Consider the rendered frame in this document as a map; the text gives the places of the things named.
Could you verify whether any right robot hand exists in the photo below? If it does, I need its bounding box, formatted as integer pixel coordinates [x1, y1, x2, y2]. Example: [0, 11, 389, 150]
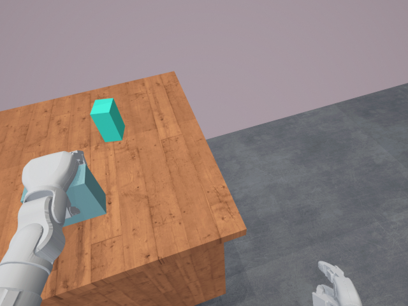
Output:
[312, 261, 362, 306]

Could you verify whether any table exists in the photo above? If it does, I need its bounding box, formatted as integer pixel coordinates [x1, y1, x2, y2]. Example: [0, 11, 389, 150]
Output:
[0, 71, 247, 306]

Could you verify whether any left robot hand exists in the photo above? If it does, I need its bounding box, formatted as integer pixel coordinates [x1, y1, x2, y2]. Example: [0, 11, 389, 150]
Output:
[22, 150, 87, 219]

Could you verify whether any sponge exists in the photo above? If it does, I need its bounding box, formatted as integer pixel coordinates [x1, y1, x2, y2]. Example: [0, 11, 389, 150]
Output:
[20, 164, 106, 227]

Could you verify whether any left robot forearm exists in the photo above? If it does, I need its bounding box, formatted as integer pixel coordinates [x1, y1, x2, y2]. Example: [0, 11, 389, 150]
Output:
[0, 186, 68, 306]

